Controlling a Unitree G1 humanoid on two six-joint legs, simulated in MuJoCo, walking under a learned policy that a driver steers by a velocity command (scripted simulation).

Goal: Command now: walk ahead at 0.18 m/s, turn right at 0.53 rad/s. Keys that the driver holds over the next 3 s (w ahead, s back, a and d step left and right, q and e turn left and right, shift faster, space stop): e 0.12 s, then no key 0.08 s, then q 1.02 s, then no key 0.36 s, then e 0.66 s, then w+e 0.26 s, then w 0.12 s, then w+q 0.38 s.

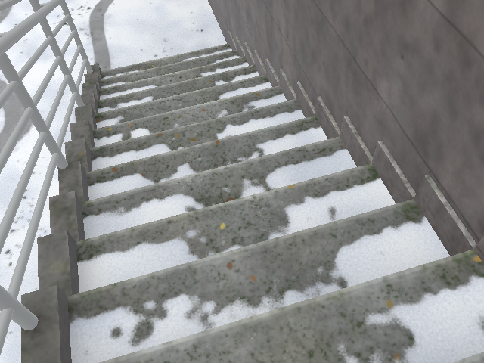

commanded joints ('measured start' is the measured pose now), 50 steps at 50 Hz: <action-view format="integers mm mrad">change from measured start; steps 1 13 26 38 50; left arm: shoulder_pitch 299 230 101 259 228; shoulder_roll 189 75 100 278 190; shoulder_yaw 43 -57 -16 44 6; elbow -10 -80 -168 -220 -256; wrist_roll -41 -12 -19 36 15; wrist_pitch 48 47 86 58 57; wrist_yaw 47 76 48 55 51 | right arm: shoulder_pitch -60 -181 -227 -251 -302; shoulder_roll -74 -14 -150 -78 -103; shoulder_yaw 13 50 9 -25 -14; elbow -174 -206 -234 -399 -392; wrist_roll -27 -48 -14 1 -28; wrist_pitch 9 86 28 66 119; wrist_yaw -9 12 47 73 112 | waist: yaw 169 45 102 129 110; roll -119 -55 126 -298 -192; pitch -427 -273 -97 -191 -158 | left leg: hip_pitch -620 -165 204 -240 -91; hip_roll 10 -60 129 -227 -137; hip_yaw -88 -116 -486 -230 -25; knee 143 -583 -1504 -1124 -816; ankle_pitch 224 762 761 335 471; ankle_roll -25 -97 187 31 -32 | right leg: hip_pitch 719 62 -6 485 189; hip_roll -432 -173 -3 -332 -333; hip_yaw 431 320 72 405 88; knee -22 -90 128 -185 -107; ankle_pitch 528 136 -183 -124 279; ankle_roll -275 -121 102 -47 -122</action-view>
